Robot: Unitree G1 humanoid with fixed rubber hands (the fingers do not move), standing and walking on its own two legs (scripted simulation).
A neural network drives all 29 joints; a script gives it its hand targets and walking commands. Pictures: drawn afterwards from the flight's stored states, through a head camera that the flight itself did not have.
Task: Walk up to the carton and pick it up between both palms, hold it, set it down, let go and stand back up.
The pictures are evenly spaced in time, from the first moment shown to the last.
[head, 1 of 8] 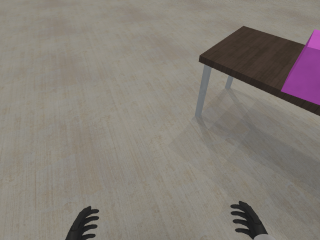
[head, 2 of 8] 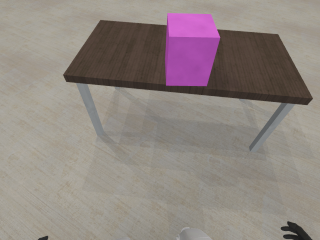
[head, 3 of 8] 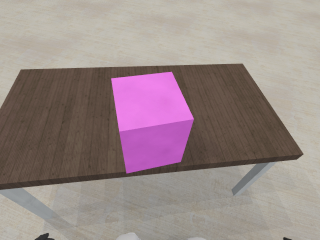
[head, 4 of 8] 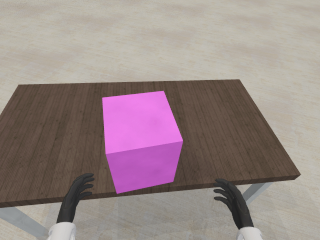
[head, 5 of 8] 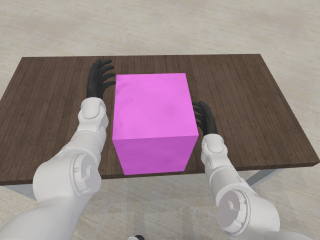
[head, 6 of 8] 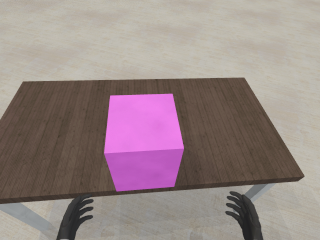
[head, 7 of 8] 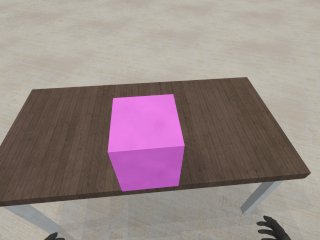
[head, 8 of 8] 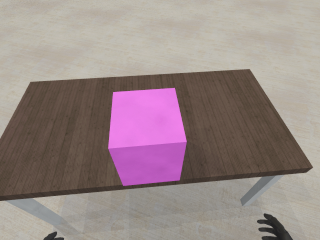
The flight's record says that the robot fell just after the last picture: no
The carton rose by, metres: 0.01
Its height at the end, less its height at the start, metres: +0.00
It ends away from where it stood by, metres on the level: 0.01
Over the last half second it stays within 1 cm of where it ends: yes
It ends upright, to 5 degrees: yes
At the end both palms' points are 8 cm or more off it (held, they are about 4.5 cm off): yes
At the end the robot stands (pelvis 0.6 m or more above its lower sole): yes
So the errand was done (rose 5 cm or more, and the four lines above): no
